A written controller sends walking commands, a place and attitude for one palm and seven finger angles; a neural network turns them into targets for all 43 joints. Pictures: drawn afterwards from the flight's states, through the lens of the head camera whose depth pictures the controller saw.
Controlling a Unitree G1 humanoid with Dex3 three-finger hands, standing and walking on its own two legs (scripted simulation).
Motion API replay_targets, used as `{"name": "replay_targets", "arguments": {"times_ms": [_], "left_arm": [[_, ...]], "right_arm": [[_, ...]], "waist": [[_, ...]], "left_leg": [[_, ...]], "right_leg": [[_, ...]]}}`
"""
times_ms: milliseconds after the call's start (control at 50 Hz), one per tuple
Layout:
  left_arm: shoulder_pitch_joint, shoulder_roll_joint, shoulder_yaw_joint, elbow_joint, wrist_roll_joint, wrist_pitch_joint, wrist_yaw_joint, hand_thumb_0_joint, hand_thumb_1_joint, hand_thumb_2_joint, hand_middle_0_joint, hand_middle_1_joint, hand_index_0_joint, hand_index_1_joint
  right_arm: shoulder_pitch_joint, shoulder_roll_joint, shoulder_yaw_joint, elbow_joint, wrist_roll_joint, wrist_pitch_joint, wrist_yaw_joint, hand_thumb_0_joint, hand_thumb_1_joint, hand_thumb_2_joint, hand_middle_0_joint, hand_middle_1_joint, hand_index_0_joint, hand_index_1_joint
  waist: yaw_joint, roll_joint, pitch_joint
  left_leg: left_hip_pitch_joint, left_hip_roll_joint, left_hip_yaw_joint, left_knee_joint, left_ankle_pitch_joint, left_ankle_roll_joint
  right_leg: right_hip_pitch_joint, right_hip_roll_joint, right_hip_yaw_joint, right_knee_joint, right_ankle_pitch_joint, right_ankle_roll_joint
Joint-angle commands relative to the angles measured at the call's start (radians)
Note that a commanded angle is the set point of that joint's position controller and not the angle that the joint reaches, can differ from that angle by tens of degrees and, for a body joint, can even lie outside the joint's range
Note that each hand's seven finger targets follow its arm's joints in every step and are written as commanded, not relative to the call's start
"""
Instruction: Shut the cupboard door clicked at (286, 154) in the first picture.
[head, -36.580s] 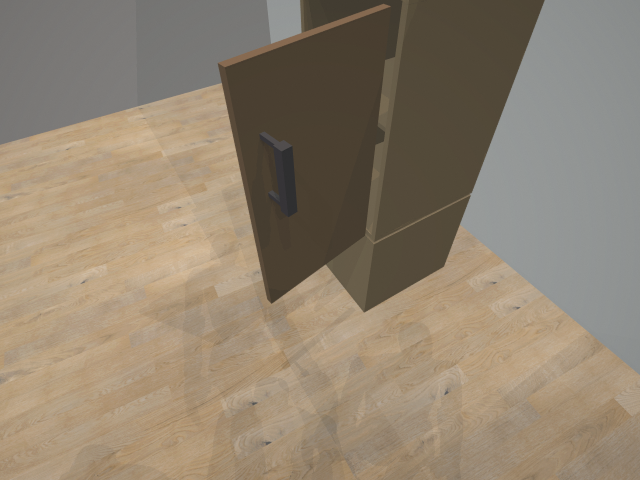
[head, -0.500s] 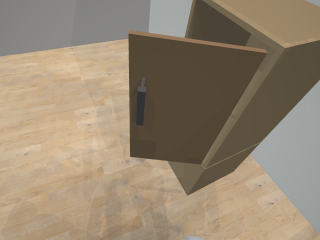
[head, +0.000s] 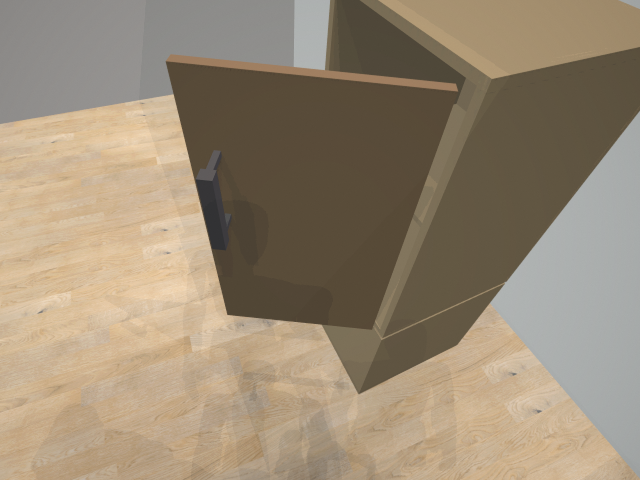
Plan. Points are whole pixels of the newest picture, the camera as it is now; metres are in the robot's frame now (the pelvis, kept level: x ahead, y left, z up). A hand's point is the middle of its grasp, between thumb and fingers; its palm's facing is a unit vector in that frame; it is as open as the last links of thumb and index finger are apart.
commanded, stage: come to a stop and stand still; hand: left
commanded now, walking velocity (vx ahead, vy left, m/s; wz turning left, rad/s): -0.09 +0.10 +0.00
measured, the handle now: (218, 202) +0.46 +0.19 +0.06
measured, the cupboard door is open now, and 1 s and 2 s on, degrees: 59 59 59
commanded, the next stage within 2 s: look again from close up in 0.72 s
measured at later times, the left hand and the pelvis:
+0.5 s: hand out of the picture +0.00 +0.21 -0.17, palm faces +0.03 -0.97 -0.23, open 7.3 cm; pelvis -0.02 +0.02 +0.00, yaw +0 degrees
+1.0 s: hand out of the picture -0.03 +0.19 -0.18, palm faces +0.01 -0.99 -0.13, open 7.3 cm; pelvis -0.02 +0.04 +0.01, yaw +0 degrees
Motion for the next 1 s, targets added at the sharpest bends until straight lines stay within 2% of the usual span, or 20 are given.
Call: {"name": "replay_targets", "arguments": {"times_ms": [0,40,60,100,160,180,200,220,240,260,280,300,340,380,400,480,600,880,900,980], "left_arm": [[0.046,0.102,0.031,-0.047,-0.005,-0.006,0.01,0.0,0.9,0.9,-0.2,-0.3,-0.2,-0.3],[0.037,0.101,0.025,-0.026,0.0,0.01,0.016,0.0,0.9,0.9,-0.2,-0.3,-0.2,-0.3],[0.041,0.097,0.023,-0.022,0.002,0.014,0.013,0.0,0.9,0.9,-0.2,-0.3,-0.2,-0.3],[0.06,0.085,0.018,-0.009,0.008,0.014,0.01,0.0,0.9,0.9,-0.2,-0.3,-0.2,-0.3],[0.057,0.094,0.017,-0.004,0.009,0.007,0.009,0.0,0.9,0.9,-0.2,-0.3,-0.2,-0.3],[0.15,0.107,0.002,0.014,0.009,-0.017,0.046,0.0,0.9,0.9,-0.2,-0.3,-0.2,-0.3],[0.107,0.156,0.01,-0.017,0.011,-0.037,0.045,0.0,0.9,0.9,-0.2,-0.3,-0.2,-0.3],[0.055,0.152,0.012,-0.036,0.01,-0.041,0.04,0.0,0.9,0.9,-0.2,-0.3,-0.2,-0.3],[0.049,0.14,0.009,-0.046,0.004,-0.043,0.038,0.0,0.9,0.9,-0.2,-0.3,-0.2,-0.3],[0.039,0.128,0.004,-0.058,0.002,-0.038,0.037,0.0,0.9,0.9,-0.2,-0.3,-0.2,-0.3],[0.037,0.116,0.003,-0.065,0.002,-0.031,0.035,0.0,0.9,0.9,-0.2,-0.3,-0.2,-0.3],[0.035,0.112,0.0,-0.068,0.005,-0.024,0.032,0.0,0.9,0.9,-0.2,-0.3,-0.2,-0.3],[0.043,0.105,-0.003,-0.07,0.005,-0.013,0.026,0.0,0.9,0.9,-0.2,-0.3,-0.2,-0.3],[0.056,0.106,-0.004,-0.075,0.01,-0.008,0.022,0.0,0.9,0.9,-0.2,-0.3,-0.2,-0.3],[0.063,0.11,-0.001,-0.079,0.012,-0.008,0.02,0.0,0.9,0.9,-0.2,-0.3,-0.2,-0.3],[0.086,0.112,-0.003,-0.082,0.011,-0.004,0.015,0.0,0.9,0.9,-0.2,-0.3,-0.2,-0.3],[0.081,0.116,-0.007,-0.083,0.007,-0.012,0.01,0.0,0.9,0.9,-0.2,-0.3,-0.2,-0.3],[0.112,0.083,-0.024,0.006,0.002,-0.018,0.014,0.0,0.9,0.9,-0.2,-0.3,-0.2,-0.3],[0.116,0.084,-0.024,0.01,0.003,-0.02,0.015,0.0,0.9,0.9,-0.2,-0.3,-0.2,-0.3],[0.118,0.07,-0.026,0.029,0.002,-0.016,0.017,0.0,0.9,0.9,-0.2,-0.3,-0.2,-0.3]], "right_arm": [[0.066,-0.12,-0.014,-0.039,-0.005,-0.019,-0.009,0.0,-0.9,-0.9,0.2,0.3,0.2,0.3],[0.008,-0.112,-0.009,-0.046,-0.006,-0.015,-0.012,0.0,-0.9,-0.9,0.2,0.3,0.2,0.3],[-0.001,-0.116,-0.007,-0.055,-0.006,-0.014,-0.012,0.0,-0.9,-0.9,0.2,0.3,0.2,0.3],[-0.019,-0.107,-0.008,-0.061,-0.005,-0.014,-0.012,0.0,-0.9,-0.9,0.2,0.3,0.2,0.3],[-0.005,-0.103,-0.01,-0.064,-0.008,-0.01,-0.005,0.0,-0.9,-0.9,0.2,0.3,0.2,0.3],[-0.088,-0.149,-0.007,-0.134,0.004,-0.028,0.002,0.0,-0.9,-0.9,0.2,0.3,0.2,0.3],[-0.032,-0.114,0.004,-0.149,0.003,-0.027,0.003,0.0,-0.9,-0.9,0.2,0.3,0.2,0.3],[0.045,-0.076,0.001,-0.124,-0.002,-0.031,0.005,0.0,-0.9,-0.9,0.2,0.3,0.2,0.3],[0.042,-0.091,-0.001,-0.118,-0.004,-0.029,0.006,0.0,-0.9,-0.9,0.2,0.3,0.2,0.3],[0.044,-0.114,-0.003,-0.122,-0.003,-0.029,0.007,0.0,-0.9,-0.9,0.2,0.3,0.2,0.3],[0.033,-0.121,-0.006,-0.126,-0.003,-0.029,0.008,0.0,-0.9,-0.9,0.2,0.3,0.2,0.3],[0.019,-0.12,-0.003,-0.126,-0.006,-0.031,0.008,0.0,-0.9,-0.9,0.2,0.3,0.2,0.3],[-0.005,-0.126,0.001,-0.135,-0.007,-0.024,0.01,0.0,-0.9,-0.9,0.2,0.3,0.2,0.3],[-0.004,-0.132,-0.003,-0.136,-0.01,-0.021,0.015,0.0,-0.9,-0.9,0.2,0.3,0.2,0.3],[0.001,-0.134,-0.004,-0.133,-0.013,-0.021,0.016,0.0,-0.9,-0.9,0.2,0.3,0.2,0.3],[0.01,-0.152,-0.002,-0.123,-0.012,-0.029,0.018,0.0,-0.9,-0.9,0.2,0.3,0.2,0.3],[0.039,-0.144,0.008,-0.091,-0.009,-0.04,0.017,0.0,-0.9,-0.9,0.2,0.3,0.2,0.3],[0.087,-0.119,0.021,0.014,0.0,-0.052,0.009,0.0,-0.9,-0.9,0.2,0.3,0.2,0.3],[0.089,-0.111,0.021,0.019,0.003,-0.053,0.008,0.0,-0.9,-0.9,0.2,0.3,0.2,0.3],[0.098,-0.11,0.021,0.041,0.002,-0.052,0.005,0.0,-0.9,-0.9,0.2,0.3,0.2,0.3]], "waist": [[0.009,0.102,-0.033],[0.021,0.187,-0.001],[0.024,0.156,0.012],[0.033,0.094,0.027],[0.011,0.01,-0.012],[0.031,0.113,-0.031],[-0.021,0.038,-0.108],[-0.051,0.004,-0.178],[-0.039,-0.062,-0.196],[-0.043,-0.093,-0.188],[-0.035,-0.083,-0.152],[-0.024,-0.015,-0.09],[-0.015,-0.004,0.042],[-0.012,-0.019,0.1],[-0.008,0.014,0.099],[0.001,0.026,0.064],[-0.003,0.01,0.008],[-0.009,0.033,0.015],[-0.008,0.01,0.016],[-0.012,0.03,0.031]], "left_leg": [[0.122,0.189,-0.159,-0.141,0.447,0.075],[0.049,0.19,-0.185,-0.206,0.428,0.116],[0.025,0.191,-0.192,-0.222,0.383,0.122],[0.0,0.172,-0.184,-0.226,0.277,0.116],[0.028,0.117,-0.155,-0.2,0.074,0.073],[0.088,0.114,-0.102,-0.01,0.179,0.03],[0.067,0.078,-0.114,0.017,0.197,0.011],[0.085,0.065,-0.102,-0.048,0.144,0.005],[0.096,0.077,-0.115,-0.069,0.193,0.017],[0.107,0.096,-0.131,-0.084,0.228,0.027],[0.108,0.109,-0.146,-0.098,0.248,0.037],[0.079,0.116,-0.16,-0.121,0.25,0.046],[-0.017,0.12,-0.195,-0.199,0.063,0.057],[-0.081,0.115,-0.217,-0.263,-0.13,0.056],[-0.093,0.113,-0.216,-0.277,-0.137,0.058],[-0.106,0.126,-0.24,-0.33,-0.22,0.061],[-0.048,0.119,-0.225,-0.324,-0.134,0.058],[0.022,0.118,-0.203,-0.334,-0.025,0.045],[0.025,0.118,-0.196,-0.324,-0.001,0.048],[0.031,0.125,-0.206,-0.346,-0.021,0.038]], "right_leg": [[-0.032,-0.139,0.13,-0.053,0.238,-0.021],[0.012,-0.109,0.087,-0.016,0.084,0.004],[0.019,-0.1,0.083,-0.008,0.033,0.007],[0.033,-0.107,0.098,-0.05,0.063,0.004],[0.012,-0.149,0.161,-0.116,0.099,-0.023],[-0.016,-0.195,0.209,-0.135,0.335,-0.029],[0.049,-0.253,0.269,-0.121,0.552,-0.055],[0.101,-0.276,0.244,-0.046,0.575,-0.077],[0.115,-0.238,0.206,-0.029,0.554,-0.067],[0.09,-0.205,0.171,-0.032,0.414,-0.055],[0.049,-0.177,0.151,-0.037,0.287,-0.042],[0.01,-0.156,0.141,-0.048,0.193,-0.035],[-0.041,-0.128,0.132,-0.083,0.011,-0.026],[-0.063,-0.114,0.132,-0.098,-0.066,-0.026],[-0.049,-0.112,0.128,-0.095,-0.045,-0.03],[-0.004,-0.096,0.104,-0.076,-0.021,-0.017],[0.021,-0.113,0.115,-0.11,0.028,-0.02],[0.036,-0.129,0.113,-0.145,0.107,-0.008],[0.041,-0.13,0.112,-0.151,0.121,-0.007],[0.03,-0.128,0.105,-0.145,0.105,-0.001]]}}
